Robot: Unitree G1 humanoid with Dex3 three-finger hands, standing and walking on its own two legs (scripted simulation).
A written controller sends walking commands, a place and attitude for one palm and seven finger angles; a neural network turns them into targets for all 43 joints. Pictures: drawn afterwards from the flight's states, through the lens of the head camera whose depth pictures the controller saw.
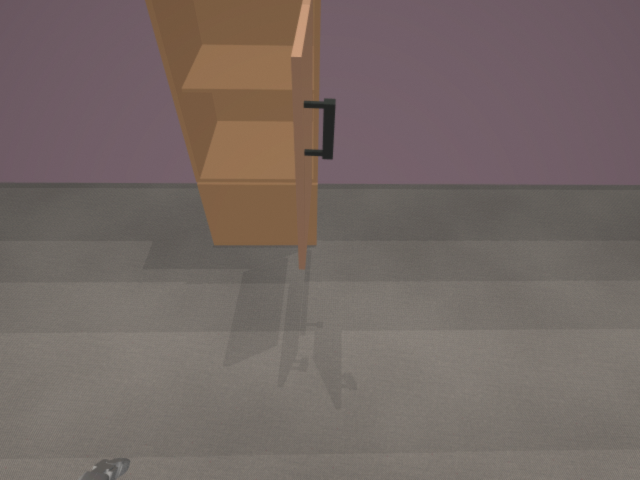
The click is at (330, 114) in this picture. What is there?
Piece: cupboard door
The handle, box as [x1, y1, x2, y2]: [304, 98, 335, 159]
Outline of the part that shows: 304,101 304,107 320,107 324,109 323,149 305,149 304,155 321,155 322,158 332,159 335,99 324,98 323,101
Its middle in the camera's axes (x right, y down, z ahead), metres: -0.01 -0.23 +0.81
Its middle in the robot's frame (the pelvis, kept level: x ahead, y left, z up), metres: +0.77 +0.05 +0.03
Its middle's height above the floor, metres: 0.79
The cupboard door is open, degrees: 87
